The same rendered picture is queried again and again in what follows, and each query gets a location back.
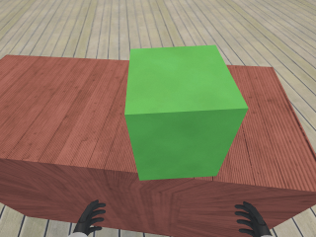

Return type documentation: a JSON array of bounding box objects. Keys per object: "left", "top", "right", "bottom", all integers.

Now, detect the pedestal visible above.
[{"left": 0, "top": 54, "right": 316, "bottom": 237}]

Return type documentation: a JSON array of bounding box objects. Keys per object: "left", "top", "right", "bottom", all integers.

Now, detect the carton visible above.
[{"left": 124, "top": 44, "right": 249, "bottom": 181}]

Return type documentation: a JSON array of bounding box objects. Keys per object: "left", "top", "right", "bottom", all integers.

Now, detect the robot right hand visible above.
[{"left": 234, "top": 201, "right": 273, "bottom": 237}]

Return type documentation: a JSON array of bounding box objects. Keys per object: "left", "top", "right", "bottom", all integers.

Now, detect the robot left hand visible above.
[{"left": 73, "top": 199, "right": 106, "bottom": 236}]

